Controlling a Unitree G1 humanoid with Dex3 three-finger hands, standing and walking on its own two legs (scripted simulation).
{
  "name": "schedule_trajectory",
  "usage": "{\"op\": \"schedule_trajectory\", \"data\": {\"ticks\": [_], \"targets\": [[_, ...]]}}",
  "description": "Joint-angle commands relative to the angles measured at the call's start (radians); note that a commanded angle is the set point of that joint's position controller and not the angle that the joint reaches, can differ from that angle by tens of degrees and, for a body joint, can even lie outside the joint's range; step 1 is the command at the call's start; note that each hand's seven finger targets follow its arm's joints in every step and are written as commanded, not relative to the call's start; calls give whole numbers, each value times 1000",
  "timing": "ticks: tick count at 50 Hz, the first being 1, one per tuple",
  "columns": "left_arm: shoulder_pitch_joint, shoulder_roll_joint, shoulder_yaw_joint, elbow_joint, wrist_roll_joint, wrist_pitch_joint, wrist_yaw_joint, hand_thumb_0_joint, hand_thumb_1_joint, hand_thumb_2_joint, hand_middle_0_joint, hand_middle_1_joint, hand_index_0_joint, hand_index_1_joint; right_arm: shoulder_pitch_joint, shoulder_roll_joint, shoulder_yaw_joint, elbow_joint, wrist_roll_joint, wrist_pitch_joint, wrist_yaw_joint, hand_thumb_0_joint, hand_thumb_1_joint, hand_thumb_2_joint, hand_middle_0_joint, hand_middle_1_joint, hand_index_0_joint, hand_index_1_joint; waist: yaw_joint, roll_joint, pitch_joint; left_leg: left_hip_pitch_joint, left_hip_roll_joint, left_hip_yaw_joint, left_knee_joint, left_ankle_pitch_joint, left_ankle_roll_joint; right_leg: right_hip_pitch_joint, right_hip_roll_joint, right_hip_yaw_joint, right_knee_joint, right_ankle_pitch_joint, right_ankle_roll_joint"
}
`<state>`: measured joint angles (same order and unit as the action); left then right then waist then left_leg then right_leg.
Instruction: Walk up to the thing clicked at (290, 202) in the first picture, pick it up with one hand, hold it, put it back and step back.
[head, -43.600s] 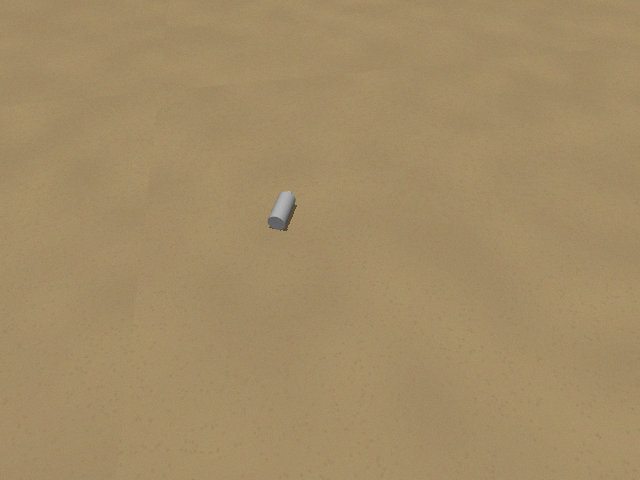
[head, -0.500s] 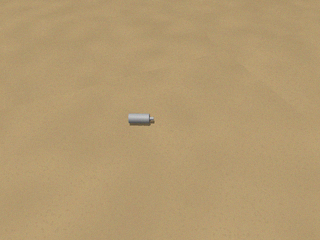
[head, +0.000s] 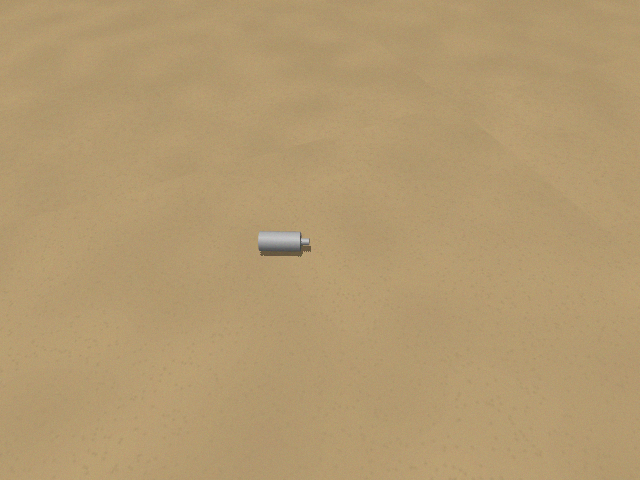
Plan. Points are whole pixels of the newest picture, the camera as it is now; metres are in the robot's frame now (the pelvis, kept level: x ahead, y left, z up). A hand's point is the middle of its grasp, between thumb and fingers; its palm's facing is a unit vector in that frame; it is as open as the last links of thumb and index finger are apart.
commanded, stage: step back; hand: left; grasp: from above
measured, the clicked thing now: (284, 241) +1.06 +0.20 -0.72
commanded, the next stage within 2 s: stand in 0.34 s
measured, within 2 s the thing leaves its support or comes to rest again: neither
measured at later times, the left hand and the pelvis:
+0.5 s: hand out of the picture +0.13 +0.26 -0.13, palm faces -0.06 -0.94 -0.33, open 7.4 cm; pelvis +0.02 +0.01 +0.02, yaw -2 degrees
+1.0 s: hand out of the picture +0.10 +0.26 -0.14, palm faces -0.08 -0.94 -0.34, open 7.4 cm; pelvis +0.02 +0.01 +0.02, yaw -2 degrees
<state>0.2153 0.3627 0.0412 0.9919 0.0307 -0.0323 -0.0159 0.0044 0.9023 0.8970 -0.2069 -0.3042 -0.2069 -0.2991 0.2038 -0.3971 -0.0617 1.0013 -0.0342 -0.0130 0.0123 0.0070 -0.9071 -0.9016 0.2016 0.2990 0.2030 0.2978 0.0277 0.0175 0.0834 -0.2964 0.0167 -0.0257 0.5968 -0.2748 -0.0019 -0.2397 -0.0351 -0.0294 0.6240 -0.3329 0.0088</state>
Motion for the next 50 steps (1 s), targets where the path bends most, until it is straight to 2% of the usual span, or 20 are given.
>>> {"op": "schedule_trajectory", "data": {"ticks": [1, 2, 3, 5, 6, 8, 13, 16, 17, 18, 20, 22, 24, 25, 28, 31, 40, 44, 48, 50], "targets": [[-67, 173, 28, -83, -41, 0, 23, 0, 900, 900, -200, -300, -200, -300, -54, -221, -43, -61, 1, -36, -29, 0, -900, -900, 200, 300, 200, 300, -8, 70, -121, 108, 236, -282, -248, 159, 121, -85, 11, 46, 31, 84, -21], [-59, 209, 40, -59, -41, 9, 29, 0, 900, 900, -200, -300, -200, -300, -92, -256, -47, -63, 9, -32, -25, 0, -900, -900, 200, 300, 200, 300, -2, 95, -104, 13, 276, -284, -249, 109, 180, 13, 11, 36, 37, -84, -26], [-71, 203, 34, -52, -32, 7, 29, 0, 900, 900, -200, -300, -200, -300, -110, -239, -42, -50, 4, -31, -23, 0, -900, -900, 200, 300, 200, 300, 1, 79, -94, 29, 256, -253, -235, 151, 166, 18, 9, 42, -12, -63, -35], [-48, 204, 32, -23, -28, -3, 28, 0, 900, 900, -200, -300, -200, -300, -146, -203, -24, -48, 10, -27, -24, 0, -900, -900, 200, 300, 200, 300, 14, 96, -112, 52, 188, -155, -187, 245, 99, 66, -20, 71, -106, 118, -44], [-45, 216, 33, -10, -31, -7, 27, 0, 900, 900, -200, -300, -200, -300, -154, -186, -18, -41, 14, -26, -25, 0, -900, -900, 200, 300, 200, 300, 10, 100, -114, 41, 154, -120, -174, 237, 71, 79, -30, 95, -117, 192, -45], [-71, 232, 35, 1, -31, -10, 26, 0, 900, 900, -200, -300, -200, -300, -153, -170, -14, -24, 21, -24, -27, 0, -900, -900, 200, 300, 200, 300, -8, 51, -130, 79, 119, -76, -148, 250, 43, 92, -61, 126, -145, 306, -51], [-126, 223, 28, 13, -29, -11, 30, 0, 900, 900, -200, -300, -200, -300, -185, -161, -10, 11, 20, -21, -24, 0, -900, -900, 200, 300, 200, 300, -17, 8, -161, 141, 124, -51, -174, 303, 44, 117, -72, 124, -195, 366, -45], [-131, 223, 26, 30, -27, -10, 30, 0, 900, 900, -200, -300, -200, -300, -210, -150, -7, 25, 23, -20, -22, 0, -900, -900, 200, 300, 200, 300, -15, -9, -156, 165, 124, -36, -190, 298, 39, 114, -76, 128, -223, 374, -40], [-149, 194, 6, 43, -30, -11, 25, 0, 900, 900, -200, -300, -200, -300, -176, -157, 0, 34, 33, -24, -18, 0, -900, -900, 200, 300, 200, 300, -36, 5, -174, 196, 124, -55, -222, 335, 37, 132, -81, 125, -239, 381, -31], [-157, 193, 6, 44, -30, -11, 24, 0, 900, 900, -200, -300, -200, -300, -189, -158, 0, 39, 31, -27, -16, 0, -900, -900, 200, 300, 200, 300, -30, 7, -165, 204, 127, -55, -231, 362, 34, 135, -80, 121, -245, 384, -26], [-160, 197, 3, 57, -28, -10, 24, 0, 900, 900, -200, -300, -200, -300, -208, -157, 0, 45, 32, -28, -16, 0, -900, -900, 200, 300, 200, 300, -27, 5, -154, 224, 129, -55, -242, 378, 32, 133, -80, 114, -272, 379, -20], [-177, 207, 3, 65, -27, -11, 24, 0, 900, 900, -200, -300, -200, -300, -210, -143, 5, 50, 32, -24, -12, 0, -900, -900, 200, 300, 200, 300, -33, -30, -112, 193, 119, -53, -275, 299, 24, 126, -83, 115, -306, 323, -18], [-182, 204, 3, 69, -25, -10, 23, 0, 900, 900, -200, -300, -200, -300, -211, -152, 4, 55, 29, -23, -12, 0, -900, -900, 200, 300, 200, 300, -33, -12, -119, 203, 120, -51, -290, 254, 23, 126, -86, 117, -322, 280, -16], [-184, 205, 3, 70, -24, -11, 23, 0, 900, 900, -200, -300, -200, -300, -217, -154, 2, 55, 29, -24, -11, 0, -900, -900, 200, 300, 200, 300, -31, -12, -133, 214, 123, -50, -287, 285, 24, 144, -92, 116, -322, 311, -18], [-188, 208, 3, 80, -23, -12, 23, 0, 900, 900, -200, -300, -200, -300, -213, -147, 4, 64, 28, -23, -10, 0, -900, -900, 200, 300, 200, 300, -34, -20, -125, 208, 117, -45, -305, 237, 17, 138, -92, 118, -343, 262, -18], [-186, 204, 2, 81, -24, -13, 22, 0, 900, 900, -200, -300, -200, -300, -217, -153, 5, 70, 28, -25, -10, 0, -900, -900, 200, 300, 200, 300, -30, -4, -136, 223, 119, -43, -308, 268, 13, 143, -94, 118, -341, 290, -21], [-172, 212, 3, 89, -24, -9, 21, 0, 900, 900, -200, -300, -200, -300, -186, -152, 14, 87, 28, -24, -10, 0, -900, -900, 200, 300, 200, 300, -33, -21, -114, 205, 117, -46, -328, 223, 9, 132, -93, 116, -359, 241, -20], [-159, 202, -3, 90, -23, -7, 20, 0, 900, 900, -200, -300, -200, -300, -181, -163, 13, 91, 27, -21, -11, 0, -900, -900, 200, 300, 200, 300, -32, -9, -93, 185, 114, -48, -332, 161, 10, 111, -92, 119, -375, 191, -18], [-155, 207, -3, 88, -23, -5, 20, 0, 900, 900, -200, -300, -200, -300, -172, -163, 14, 93, 27, -20, -11, 0, -900, -900, 200, 300, 200, 300, -34, -12, -115, 199, 119, -50, -328, 189, 13, 119, -93, 117, -363, 214, -22], [-156, 208, -4, 87, -25, -6, 20, 0, 900, 900, -200, -300, -200, -300, -153, -162, 18, 99, 26, -20, -10, 0, -900, -900, 200, 300, 200, 300, -39, -17, -100, 181, 114, -50, -334, 162, 13, 118, -94, 121, -371, 199, -22]]}}
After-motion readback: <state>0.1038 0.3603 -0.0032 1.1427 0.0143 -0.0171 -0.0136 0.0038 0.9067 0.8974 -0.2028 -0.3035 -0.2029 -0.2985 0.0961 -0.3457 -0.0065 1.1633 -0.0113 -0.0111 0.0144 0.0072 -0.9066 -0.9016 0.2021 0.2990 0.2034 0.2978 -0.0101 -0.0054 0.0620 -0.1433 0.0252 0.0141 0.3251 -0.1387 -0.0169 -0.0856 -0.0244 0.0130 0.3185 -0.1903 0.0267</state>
